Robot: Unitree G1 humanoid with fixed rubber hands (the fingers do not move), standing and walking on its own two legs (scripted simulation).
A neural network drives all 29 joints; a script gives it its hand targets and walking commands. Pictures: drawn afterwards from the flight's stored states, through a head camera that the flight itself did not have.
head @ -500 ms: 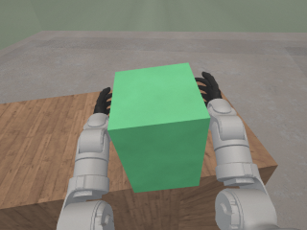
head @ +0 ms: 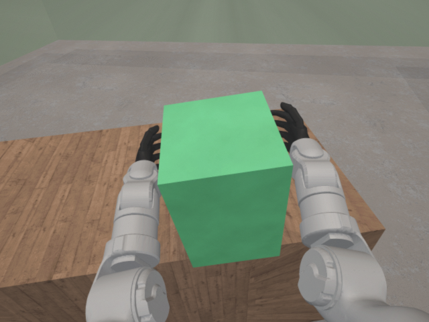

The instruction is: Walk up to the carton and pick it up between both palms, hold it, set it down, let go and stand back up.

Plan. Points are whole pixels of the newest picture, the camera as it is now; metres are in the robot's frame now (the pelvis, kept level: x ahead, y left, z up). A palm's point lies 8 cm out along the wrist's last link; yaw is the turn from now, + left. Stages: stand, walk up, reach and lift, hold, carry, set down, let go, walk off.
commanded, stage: set down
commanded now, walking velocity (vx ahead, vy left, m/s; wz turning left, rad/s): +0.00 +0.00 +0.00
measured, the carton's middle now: (225, 185) +0.39 -0.02 +0.09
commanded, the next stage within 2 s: none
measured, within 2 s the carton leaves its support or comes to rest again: neither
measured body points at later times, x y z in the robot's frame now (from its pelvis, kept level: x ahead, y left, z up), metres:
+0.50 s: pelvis +0.04 -0.01 +0.00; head +0.03 -0.02 +0.45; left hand +0.45 +0.13 +0.15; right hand +0.46 -0.16 +0.17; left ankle +0.02 +0.12 -0.76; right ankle +0.01 -0.11 -0.76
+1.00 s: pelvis +0.03 +0.00 +0.00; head +0.05 -0.01 +0.45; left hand +0.47 +0.13 +0.12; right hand +0.48 -0.15 +0.15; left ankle +0.02 +0.12 -0.76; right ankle +0.01 -0.11 -0.76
